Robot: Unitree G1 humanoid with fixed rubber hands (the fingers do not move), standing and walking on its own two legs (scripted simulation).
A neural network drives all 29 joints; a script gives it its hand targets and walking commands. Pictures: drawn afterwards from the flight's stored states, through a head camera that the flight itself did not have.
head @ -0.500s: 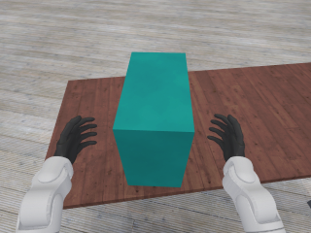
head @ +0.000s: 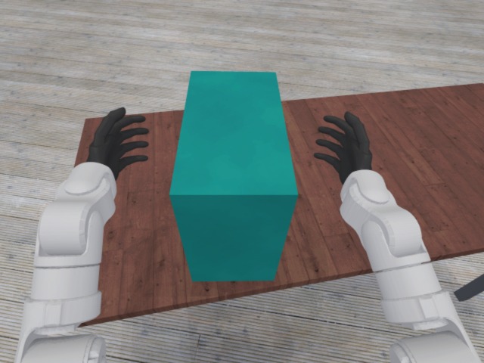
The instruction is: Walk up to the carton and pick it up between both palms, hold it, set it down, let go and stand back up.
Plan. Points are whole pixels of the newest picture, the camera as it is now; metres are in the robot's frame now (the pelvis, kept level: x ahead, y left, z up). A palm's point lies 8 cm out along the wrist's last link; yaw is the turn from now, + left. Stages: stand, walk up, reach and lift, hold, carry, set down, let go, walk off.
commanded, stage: reach and lift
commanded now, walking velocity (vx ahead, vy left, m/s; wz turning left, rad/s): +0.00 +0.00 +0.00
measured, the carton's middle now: (233, 178) +0.46 +0.00 +0.04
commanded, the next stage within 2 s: none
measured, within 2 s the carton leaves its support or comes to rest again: neither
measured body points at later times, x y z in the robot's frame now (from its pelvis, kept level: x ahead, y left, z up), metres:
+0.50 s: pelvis +0.00 +0.00 +0.00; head +0.03 +0.02 +0.45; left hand +0.46 +0.18 +0.22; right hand +0.44 -0.17 +0.20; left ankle +0.04 +0.13 -0.75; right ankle -0.03 -0.14 -0.75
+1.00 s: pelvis +0.00 +0.00 +0.00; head +0.05 +0.01 +0.44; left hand +0.45 +0.16 +0.10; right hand +0.43 -0.14 +0.09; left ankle +0.04 +0.13 -0.75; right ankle -0.03 -0.14 -0.75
